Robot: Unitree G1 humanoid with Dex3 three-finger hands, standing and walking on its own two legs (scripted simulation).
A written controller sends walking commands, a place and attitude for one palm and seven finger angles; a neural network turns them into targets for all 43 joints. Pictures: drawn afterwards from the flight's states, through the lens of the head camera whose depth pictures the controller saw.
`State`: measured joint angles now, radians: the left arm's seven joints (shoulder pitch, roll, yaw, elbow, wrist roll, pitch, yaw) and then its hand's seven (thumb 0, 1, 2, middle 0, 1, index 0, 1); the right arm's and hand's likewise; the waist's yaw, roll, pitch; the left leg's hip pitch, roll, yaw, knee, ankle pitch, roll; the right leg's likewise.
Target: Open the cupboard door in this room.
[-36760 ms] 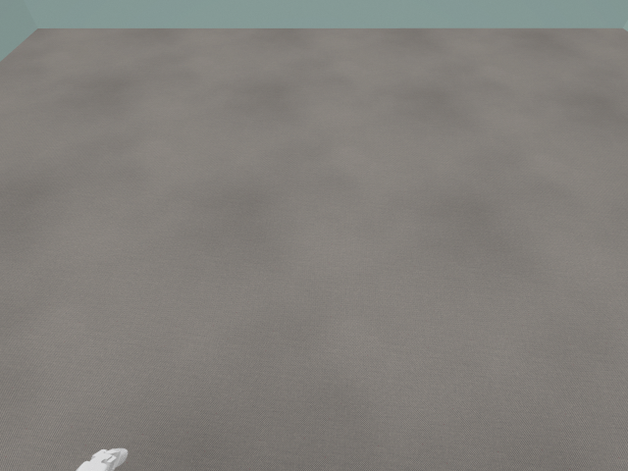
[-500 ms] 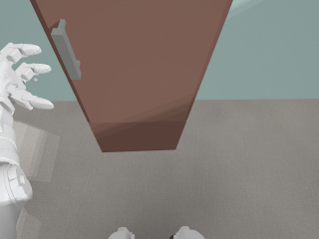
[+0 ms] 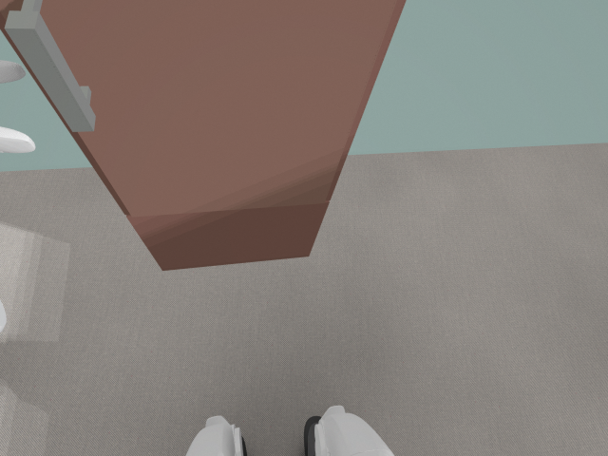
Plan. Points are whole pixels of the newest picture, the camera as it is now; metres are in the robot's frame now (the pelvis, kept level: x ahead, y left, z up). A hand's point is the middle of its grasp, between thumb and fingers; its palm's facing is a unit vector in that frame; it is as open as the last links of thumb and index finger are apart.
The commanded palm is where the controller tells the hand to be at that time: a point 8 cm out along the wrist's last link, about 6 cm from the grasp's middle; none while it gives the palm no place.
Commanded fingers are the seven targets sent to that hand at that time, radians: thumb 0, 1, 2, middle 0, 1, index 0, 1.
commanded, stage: move the hooked fingers beside the handle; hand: left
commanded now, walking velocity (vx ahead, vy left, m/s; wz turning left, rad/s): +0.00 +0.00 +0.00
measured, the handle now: (60, 66) +0.56 +0.24 +0.11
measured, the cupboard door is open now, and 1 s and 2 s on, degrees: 0 0 0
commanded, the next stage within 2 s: slide the fingers in behind the handle in 0.68 s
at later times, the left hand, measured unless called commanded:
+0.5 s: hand out of the picture +0.51 +0.30 +0.11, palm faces +0.03 -1.00 +0.00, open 14.0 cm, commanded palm +0.49 +0.34 +0.11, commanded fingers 0.00 -0.50 0.30 -0.30 -1.20 -0.30 -1.20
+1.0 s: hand (11, 97) +0.51 +0.28 +0.11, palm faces +0.02 -1.00 +0.00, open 14.0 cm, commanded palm +0.50 +0.32 +0.11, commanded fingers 0.00 -0.50 0.30 -0.30 -1.20 -0.30 -1.20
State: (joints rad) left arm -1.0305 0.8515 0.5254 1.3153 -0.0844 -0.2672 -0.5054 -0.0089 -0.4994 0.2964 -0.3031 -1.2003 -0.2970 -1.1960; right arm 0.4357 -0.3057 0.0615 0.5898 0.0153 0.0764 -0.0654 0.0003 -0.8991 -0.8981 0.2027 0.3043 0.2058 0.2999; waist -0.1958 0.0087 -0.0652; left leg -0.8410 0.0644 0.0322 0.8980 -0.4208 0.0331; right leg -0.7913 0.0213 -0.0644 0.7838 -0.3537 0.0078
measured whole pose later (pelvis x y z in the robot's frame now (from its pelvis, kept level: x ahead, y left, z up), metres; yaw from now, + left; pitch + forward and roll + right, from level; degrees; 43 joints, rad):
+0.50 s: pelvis +0.01 +0.01 +0.00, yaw +0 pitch +21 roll -5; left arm -0.94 0.77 0.51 1.22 -0.12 -0.27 -0.50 -0.01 -0.50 0.30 -0.30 -1.20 -0.30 -1.20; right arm 0.43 -0.28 0.05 0.58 0.01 0.11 -0.04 0.00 -0.90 -0.90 0.20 0.30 0.21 0.30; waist -0.17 0.01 -0.09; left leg -0.82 0.06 0.03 0.90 -0.45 0.05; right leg -0.75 0.02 -0.06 0.76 -0.37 0.02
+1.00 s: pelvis +0.00 +0.01 +0.00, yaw +0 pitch +21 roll -5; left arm -1.01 0.76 0.48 1.26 -0.10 -0.28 -0.46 -0.01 -0.50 0.30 -0.30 -1.20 -0.30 -1.20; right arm 0.44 -0.29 0.06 0.60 0.01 0.09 -0.05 0.00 -0.90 -0.90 0.20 0.30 0.21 0.30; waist -0.19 0.02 -0.07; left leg -0.85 0.06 0.02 0.92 -0.43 0.04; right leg -0.79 0.02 -0.07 0.79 -0.36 0.02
